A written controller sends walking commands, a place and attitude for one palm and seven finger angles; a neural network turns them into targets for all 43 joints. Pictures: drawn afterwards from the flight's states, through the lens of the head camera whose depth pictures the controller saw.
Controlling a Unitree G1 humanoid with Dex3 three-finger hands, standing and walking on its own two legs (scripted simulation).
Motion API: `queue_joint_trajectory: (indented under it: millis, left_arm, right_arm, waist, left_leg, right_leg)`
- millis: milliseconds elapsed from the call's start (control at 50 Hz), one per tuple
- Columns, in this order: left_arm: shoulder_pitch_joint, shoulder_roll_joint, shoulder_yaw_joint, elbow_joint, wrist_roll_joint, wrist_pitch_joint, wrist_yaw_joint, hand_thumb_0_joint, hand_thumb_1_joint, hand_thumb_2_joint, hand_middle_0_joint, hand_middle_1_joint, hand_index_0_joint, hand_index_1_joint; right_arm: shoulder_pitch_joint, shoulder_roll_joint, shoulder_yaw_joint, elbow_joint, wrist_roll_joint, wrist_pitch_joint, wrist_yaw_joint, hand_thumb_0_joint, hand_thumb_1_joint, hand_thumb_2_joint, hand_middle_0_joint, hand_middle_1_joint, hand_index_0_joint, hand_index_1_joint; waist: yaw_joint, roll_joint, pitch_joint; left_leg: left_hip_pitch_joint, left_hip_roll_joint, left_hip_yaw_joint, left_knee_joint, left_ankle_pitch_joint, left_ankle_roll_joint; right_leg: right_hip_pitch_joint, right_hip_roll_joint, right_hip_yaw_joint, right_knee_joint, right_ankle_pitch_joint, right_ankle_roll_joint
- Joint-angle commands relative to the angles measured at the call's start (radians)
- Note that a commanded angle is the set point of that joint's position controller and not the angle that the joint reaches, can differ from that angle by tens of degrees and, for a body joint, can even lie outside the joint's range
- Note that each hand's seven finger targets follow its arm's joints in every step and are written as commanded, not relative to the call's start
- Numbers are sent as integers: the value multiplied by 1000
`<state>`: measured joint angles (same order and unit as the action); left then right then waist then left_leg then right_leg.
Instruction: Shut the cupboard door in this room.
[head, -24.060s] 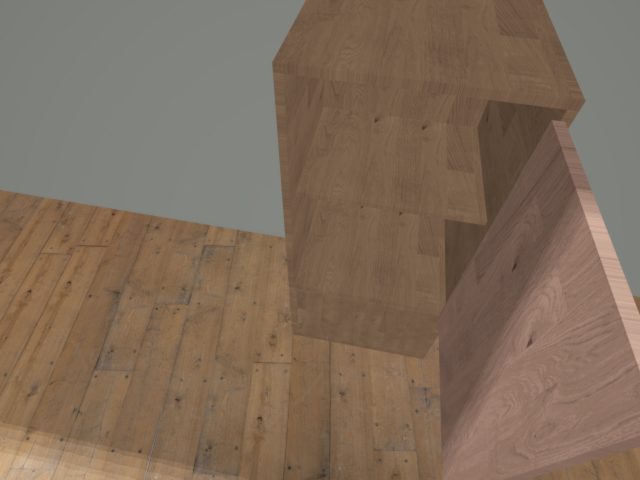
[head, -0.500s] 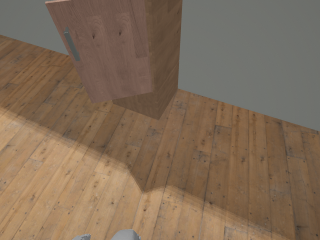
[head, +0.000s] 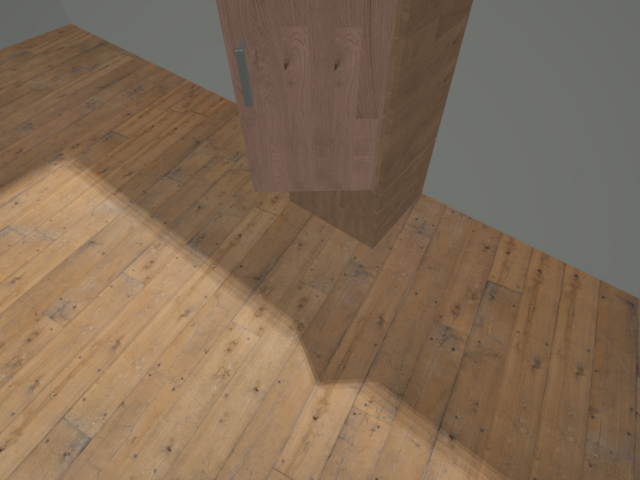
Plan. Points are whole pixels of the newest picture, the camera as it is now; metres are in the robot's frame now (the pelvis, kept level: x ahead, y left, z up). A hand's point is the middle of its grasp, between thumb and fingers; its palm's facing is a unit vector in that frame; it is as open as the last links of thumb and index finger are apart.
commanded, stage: take the last steps up to it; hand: left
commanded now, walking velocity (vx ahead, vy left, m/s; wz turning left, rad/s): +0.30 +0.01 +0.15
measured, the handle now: (245, 74) +0.96 +0.26 -0.01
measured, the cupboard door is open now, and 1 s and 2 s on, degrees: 39 39 39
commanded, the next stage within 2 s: come to a stop and stand still in 1.48 s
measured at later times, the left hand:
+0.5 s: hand out of the picture -0.04 +0.18 -0.17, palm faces +0.14 -0.98 -0.14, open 7.4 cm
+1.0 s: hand (244, 357) +0.32 +0.16 -0.16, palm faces +0.09 -0.97 -0.21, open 7.3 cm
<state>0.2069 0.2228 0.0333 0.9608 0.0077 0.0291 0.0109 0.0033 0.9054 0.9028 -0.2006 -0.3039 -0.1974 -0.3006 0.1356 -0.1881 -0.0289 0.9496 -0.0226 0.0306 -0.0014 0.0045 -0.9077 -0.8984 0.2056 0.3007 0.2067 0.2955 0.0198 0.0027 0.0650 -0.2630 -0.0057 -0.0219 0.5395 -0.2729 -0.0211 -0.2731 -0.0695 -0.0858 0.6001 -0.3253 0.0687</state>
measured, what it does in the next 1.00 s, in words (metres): walks ahead: left foot, then right foot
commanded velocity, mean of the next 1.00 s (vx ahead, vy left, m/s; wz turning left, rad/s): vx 0.30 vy -0.02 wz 0.02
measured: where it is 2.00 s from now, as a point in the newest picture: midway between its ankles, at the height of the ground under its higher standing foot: (333, 383)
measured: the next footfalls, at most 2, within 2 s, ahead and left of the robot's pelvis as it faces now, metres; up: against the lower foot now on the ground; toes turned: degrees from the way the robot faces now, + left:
left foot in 0.42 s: +0.08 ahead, +0.14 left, +0.00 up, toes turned +13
right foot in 0.84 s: +0.34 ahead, -0.12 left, +0.00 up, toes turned -9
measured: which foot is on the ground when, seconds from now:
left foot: down 0.00-0.02, up 0.04-0.40, down 0.42-0.86, up 0.88-1.00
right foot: down 0.00-0.42, up 0.44-0.82, down 0.84-1.00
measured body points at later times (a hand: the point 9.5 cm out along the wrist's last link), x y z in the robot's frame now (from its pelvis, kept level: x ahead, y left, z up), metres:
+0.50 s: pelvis +0.06 +0.03 +0.00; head +0.07 +0.05 +0.45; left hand -0.04 +0.24 -0.16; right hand +0.11 -0.20 -0.14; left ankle +0.04 +0.13 -0.73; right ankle +0.01 -0.10 -0.69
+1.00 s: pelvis +0.24 -0.02 +0.00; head +0.26 -0.04 +0.45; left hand +0.31 +0.21 -0.14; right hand +0.23 -0.26 -0.17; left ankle +0.17 +0.11 -0.64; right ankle +0.30 -0.11 -0.73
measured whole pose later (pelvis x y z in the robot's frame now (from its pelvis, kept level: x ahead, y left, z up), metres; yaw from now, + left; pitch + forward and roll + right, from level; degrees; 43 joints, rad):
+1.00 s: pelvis +0.24 -0.02 +0.00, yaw +4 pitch -1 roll +0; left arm 0.14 0.15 0.05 1.03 0.01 -0.06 0.01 -0.01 0.92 0.90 -0.20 -0.30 -0.20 -0.30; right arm 0.30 -0.17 -0.06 1.12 -0.03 -0.01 0.00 0.01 -0.91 -0.90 0.20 0.30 0.20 0.29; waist -0.02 0.04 0.07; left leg -0.44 0.12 0.05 1.20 -0.35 -0.02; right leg -0.31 -0.06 -0.22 0.56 -0.23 -0.05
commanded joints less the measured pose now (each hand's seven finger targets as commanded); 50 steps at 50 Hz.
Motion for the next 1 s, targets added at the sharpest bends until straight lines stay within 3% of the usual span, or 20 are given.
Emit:
queue_joint_trajectory:
  millis: [0,40,80,140,260,320,360,380,400,420,440,480,540,720,780,800,820,840,900,980]
  left_arm:
    - [140,214,43,-16,20,-50,12,0,900,900,-200,-300,-200,-300]
    - [122,165,45,-15,16,-49,12,0,900,900,-200,-300,-200,-300]
    - [77,111,33,-20,15,-60,7,0,900,900,-200,-300,-200,-300]
    - [122,81,27,6,20,-80,7,0,900,900,-200,-300,-200,-300]
    - [239,107,32,100,26,-86,2,0,900,900,-200,-300,-200,-300]
    - [224,104,34,126,21,-80,-2,0,900,900,-200,-300,-200,-300]
    - [181,76,28,128,11,-73,-3,0,900,900,-200,-300,-200,-300]
    - [177,33,19,118,9,-70,-8,0,900,900,-200,-300,-200,-300]
    - [150,-19,8,87,7,-71,-14,0,900,900,-200,-300,-200,-300]
    - [67,0,8,48,17,-67,-13,0,900,900,-200,-300,-200,-300]
    - [22,0,12,47,21,-65,-13,0,900,900,-200,-300,-200,-300]
    - [27,-5,17,72,22,-62,-27,0,900,900,-200,-300,-200,-300]
    - [78,-28,19,90,20,-50,-36,0,900,900,-200,-300,-200,-300]
    - [-87,-14,23,14,13,-53,-41,0,900,900,-200,-300,-200,-300]
    - [103,35,38,70,18,-71,-36,0,900,900,-200,-300,-200,-300]
    - [256,95,56,120,20,-86,-30,0,900,900,-200,-300,-200,-300]
    - [375,224,87,151,24,-98,-15,0,900,900,-200,-300,-200,-300]
    - [349,243,86,146,4,-95,-9,0,900,900,-200,-300,-200,-300]
    - [72,110,48,67,6,-91,0,0,900,900,-200,-300,-200,-300]
    - [29,50,27,68,19,-101,2,0,900,900,-200,-300,-200,-300]
  right_arm:
    - [2,-79,-29,-67,12,-10,-1,0,-900,-900,200,300,200,300]
    - [-35,-131,-48,-49,-2,6,5,0,-900,-900,200,300,200,300]
    - [21,-110,-49,-5,-6,0,20,0,-900,-900,200,300,200,300]
    - [50,-73,-45,23,-7,-11,30,0,-900,-900,200,300,200,300]
    - [-5,-29,-27,25,-1,-40,29,0,-900,-900,200,300,200,300]
    - [57,-17,-21,53,2,-55,22,0,-900,-900,200,300,200,300]
    - [179,-35,-22,103,3,-72,11,0,-900,-900,200,300,200,300]
    - [266,-93,-34,130,0,-79,0,0,-900,-900,200,300,200,300]
    - [372,-185,-59,151,-10,-79,-9,0,-900,-900,200,300,200,300]
    - [421,-215,-66,159,-9,-72,-15,0,-900,-900,200,300,200,300]
    - [392,-189,-57,161,-10,-72,-22,0,-900,-900,200,300,200,300]
    - [285,-113,-37,130,-8,-80,-23,0,-900,-900,200,300,200,300]
    - [257,-93,-30,126,-4,-101,-27,0,-900,-900,200,300,200,300]
    - [305,-100,-47,164,-12,-100,-21,0,-900,-900,200,300,200,300]
    - [279,-106,-49,166,-7,-95,-19,0,-900,-900,200,300,200,300]
    - [272,-91,-44,162,2,-99,-11,0,-900,-900,200,300,200,300]
    - [297,-11,-29,130,15,-99,-2,0,-900,-900,200,300,200,300]
    - [258,-26,-28,103,22,-84,-7,0,-900,-900,200,300,200,300]
    - [172,-20,-37,105,1,-70,1,0,-900,-900,200,300,200,300]
    - [229,9,-29,124,-7,-40,12,0,-900,-900,200,300,200,300]
  waist:
    - [36,-302,-105]
    - [40,-250,17]
    - [-2,-147,36]
    - [6,-159,21]
    - [56,-158,5]
    - [22,-159,-13]
    - [-43,-69,-32]
    - [-81,104,-54]
    - [-125,303,-50]
    - [-145,286,-12]
    - [-134,269,34]
    - [-77,138,117]
    - [-30,108,70]
    - [-47,133,64]
    - [53,68,-39]
    - [125,-17,-144]
    - [152,-340,-254]
    - [124,-287,-261]
    - [28,-79,-44]
    - [-37,-128,-21]
  left_leg:
    - [-217,-24,2,271,-291,-5]
    - [-287,25,-50,519,-231,8]
    - [-282,56,-14,566,-96,-1]
    - [-250,75,40,483,-33,-16]
    - [-200,73,116,168,-108,-10]
    - [-60,55,161,20,-70,-1]
    - [201,49,179,-124,8,-1]
    - [350,157,29,-182,-72,38]
    - [420,378,-261,-307,-199,133]
    - [360,459,-374,-377,-280,193]
    - [292,457,-366,-397,-271,202]
    - [152,397,-221,-416,-202,178]
    - [143,333,-57,-409,3,161]
    - [177,300,77,-298,315,140]
    - [133,246,141,-40,469,92]
    - [11,193,173,191,392,60]
    - [-240,51,208,551,-111,23]
    - [-311,47,68,761,-315,28]
    - [-327,165,7,793,-62,22]
    - [-180,163,77,539,-27,-14]
  right_leg:
    - [200,-365,376,-373,118,-179]
    - [78,-342,412,-454,-169,-212]
    - [68,-258,246,-436,-141,-160]
    - [98,-219,143,-439,-69,-143]
    - [192,-247,147,-417,7,-200]
    - [143,-223,114,-358,13,-187]
    - [-28,-164,50,-257,-55,-143]
    - [-178,-95,4,-92,-94,-102]
    - [-351,5,-104,158,-180,-60]
    - [-414,1,-40,334,-253,-66]
    - [-449,-35,13,448,-211,-73]
    - [-414,-80,47,491,-74,-70]
    - [-361,-81,29,459,39,-47]
    - [-221,-32,-65,66,131,-46]
    - [88,28,-106,-60,176,-74]
    - [330,-39,-22,-90,191,-103]
    - [527,-328,359,-196,267,-199]
    - [463,-429,505,-298,221,-272]
    - [95,-326,294,-378,-66,-213]
    - [-63,-245,88,-445,22,-178]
